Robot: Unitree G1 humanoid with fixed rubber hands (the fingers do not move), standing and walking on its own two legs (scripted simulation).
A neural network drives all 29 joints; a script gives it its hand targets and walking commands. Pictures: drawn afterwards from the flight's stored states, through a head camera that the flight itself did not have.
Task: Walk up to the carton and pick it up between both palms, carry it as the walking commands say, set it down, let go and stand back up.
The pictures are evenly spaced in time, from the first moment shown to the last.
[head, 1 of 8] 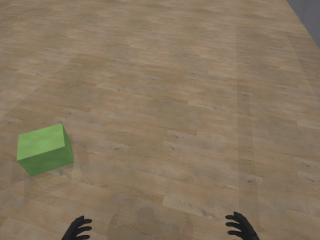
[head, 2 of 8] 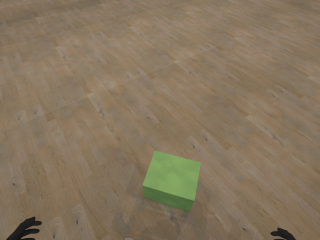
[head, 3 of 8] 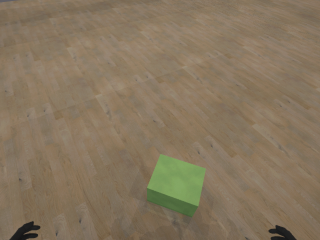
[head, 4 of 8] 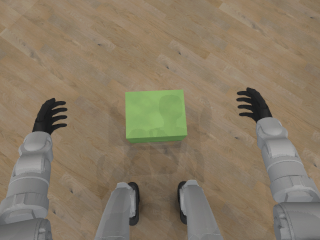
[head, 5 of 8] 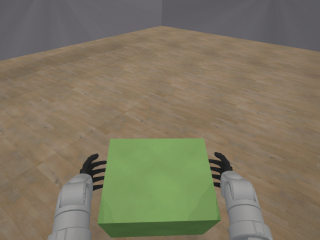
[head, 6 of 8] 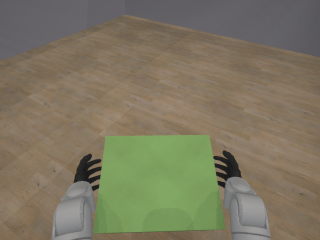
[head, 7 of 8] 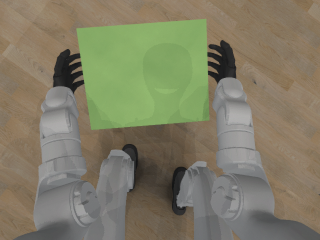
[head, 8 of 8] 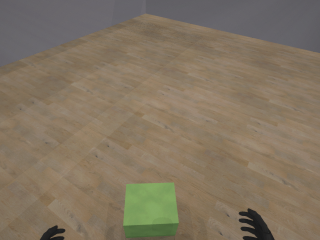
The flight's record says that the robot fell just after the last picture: no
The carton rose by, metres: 0.69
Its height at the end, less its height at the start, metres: +0.00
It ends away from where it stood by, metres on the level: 2.67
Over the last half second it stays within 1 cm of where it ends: yes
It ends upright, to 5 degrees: yes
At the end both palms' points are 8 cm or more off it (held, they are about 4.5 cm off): yes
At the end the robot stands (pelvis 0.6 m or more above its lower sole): yes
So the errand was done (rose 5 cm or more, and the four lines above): yes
